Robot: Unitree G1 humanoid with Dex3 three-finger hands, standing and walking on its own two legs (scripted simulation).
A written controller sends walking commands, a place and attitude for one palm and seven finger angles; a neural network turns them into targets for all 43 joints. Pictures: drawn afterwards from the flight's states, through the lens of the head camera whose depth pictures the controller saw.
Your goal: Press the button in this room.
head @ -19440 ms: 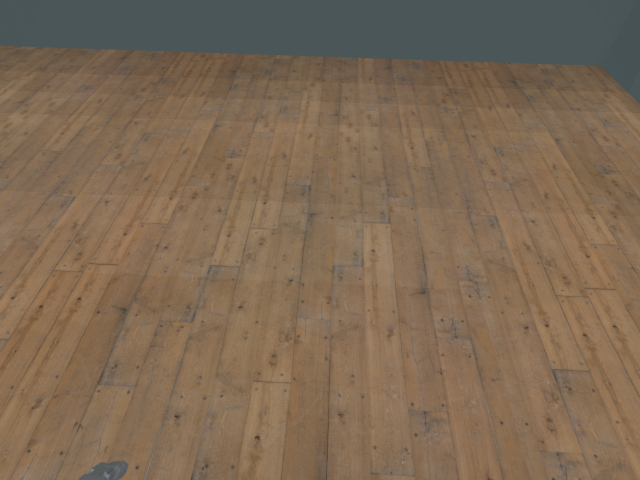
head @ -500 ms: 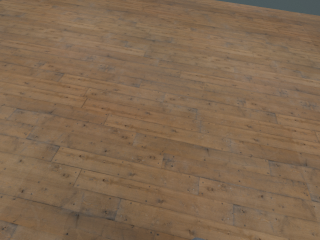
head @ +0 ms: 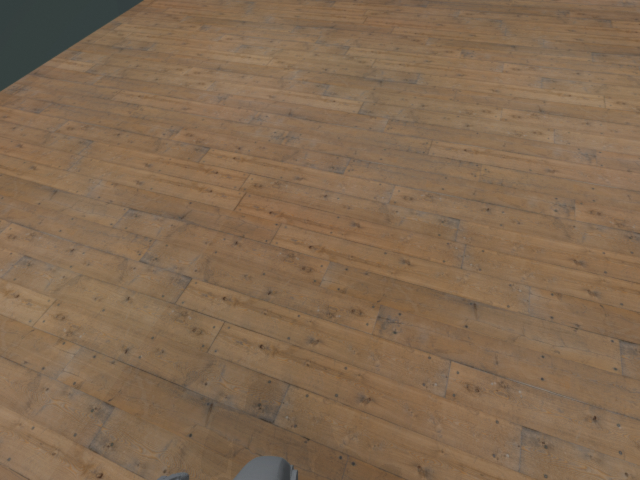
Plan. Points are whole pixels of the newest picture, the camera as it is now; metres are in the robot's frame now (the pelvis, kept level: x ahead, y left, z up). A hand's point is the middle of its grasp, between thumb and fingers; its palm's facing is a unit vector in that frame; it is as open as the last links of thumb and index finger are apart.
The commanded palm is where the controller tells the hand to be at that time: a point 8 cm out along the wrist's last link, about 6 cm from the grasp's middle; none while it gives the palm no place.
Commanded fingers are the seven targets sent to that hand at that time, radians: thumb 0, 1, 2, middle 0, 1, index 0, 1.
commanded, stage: turn or walk to find it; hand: left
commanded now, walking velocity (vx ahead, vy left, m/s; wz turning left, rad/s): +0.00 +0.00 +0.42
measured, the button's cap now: out of the picture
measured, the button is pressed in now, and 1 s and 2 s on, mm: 0 0 0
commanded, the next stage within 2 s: none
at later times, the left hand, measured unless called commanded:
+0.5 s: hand out of the picture -0.01 +0.26 -0.17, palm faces +0.27 -0.93 -0.26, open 7.4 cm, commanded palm none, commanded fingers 0.00 0.90 0.90 -0.20 -0.30 -0.20 -0.30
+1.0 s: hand out of the picture -0.05 +0.17 -0.15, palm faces +0.46 -0.85 -0.26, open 7.4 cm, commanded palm none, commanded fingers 0.00 0.90 0.90 -0.20 -0.30 -0.20 -0.30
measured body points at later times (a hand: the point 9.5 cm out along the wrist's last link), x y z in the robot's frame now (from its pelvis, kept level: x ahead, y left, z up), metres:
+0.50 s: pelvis -0.01 +0.03 +0.00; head +0.02 +0.05 +0.45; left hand -0.02 +0.30 -0.15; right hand +0.13 -0.19 -0.14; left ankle -0.04 +0.15 -0.74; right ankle +0.00 -0.11 -0.68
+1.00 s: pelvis -0.02 -0.02 +0.00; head +0.02 -0.03 +0.45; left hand -0.08 +0.22 -0.13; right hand +0.13 -0.24 -0.16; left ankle -0.12 +0.11 -0.67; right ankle +0.02 -0.10 -0.74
